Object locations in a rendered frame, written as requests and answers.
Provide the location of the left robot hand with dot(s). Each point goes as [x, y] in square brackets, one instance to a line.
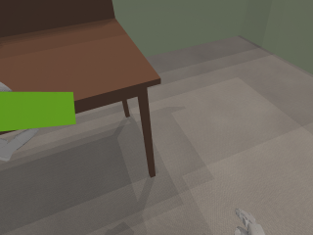
[7, 148]

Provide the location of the table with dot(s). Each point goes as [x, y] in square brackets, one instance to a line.
[75, 46]

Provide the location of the sponge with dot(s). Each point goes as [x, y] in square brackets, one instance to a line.
[25, 110]

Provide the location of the right robot hand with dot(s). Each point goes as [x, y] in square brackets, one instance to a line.
[249, 221]

